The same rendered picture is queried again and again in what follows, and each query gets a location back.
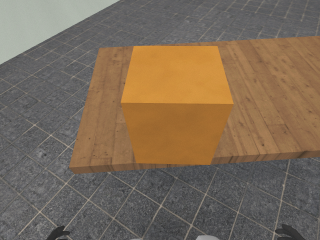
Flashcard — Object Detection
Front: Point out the carton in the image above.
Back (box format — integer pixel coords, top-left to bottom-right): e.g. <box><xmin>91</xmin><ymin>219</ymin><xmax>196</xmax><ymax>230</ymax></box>
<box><xmin>121</xmin><ymin>46</ymin><xmax>234</xmax><ymax>165</ymax></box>

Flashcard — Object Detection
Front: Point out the left robot hand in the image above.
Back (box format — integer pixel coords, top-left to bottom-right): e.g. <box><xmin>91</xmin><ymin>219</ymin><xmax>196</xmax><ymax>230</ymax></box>
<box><xmin>46</xmin><ymin>225</ymin><xmax>70</xmax><ymax>240</ymax></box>

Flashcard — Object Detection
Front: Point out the table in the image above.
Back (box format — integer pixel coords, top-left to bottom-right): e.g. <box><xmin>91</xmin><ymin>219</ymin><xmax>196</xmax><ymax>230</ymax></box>
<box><xmin>69</xmin><ymin>36</ymin><xmax>320</xmax><ymax>174</ymax></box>

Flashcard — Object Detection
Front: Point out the right robot hand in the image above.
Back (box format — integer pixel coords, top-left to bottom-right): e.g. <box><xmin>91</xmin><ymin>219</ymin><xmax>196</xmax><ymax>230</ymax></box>
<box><xmin>275</xmin><ymin>224</ymin><xmax>305</xmax><ymax>240</ymax></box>

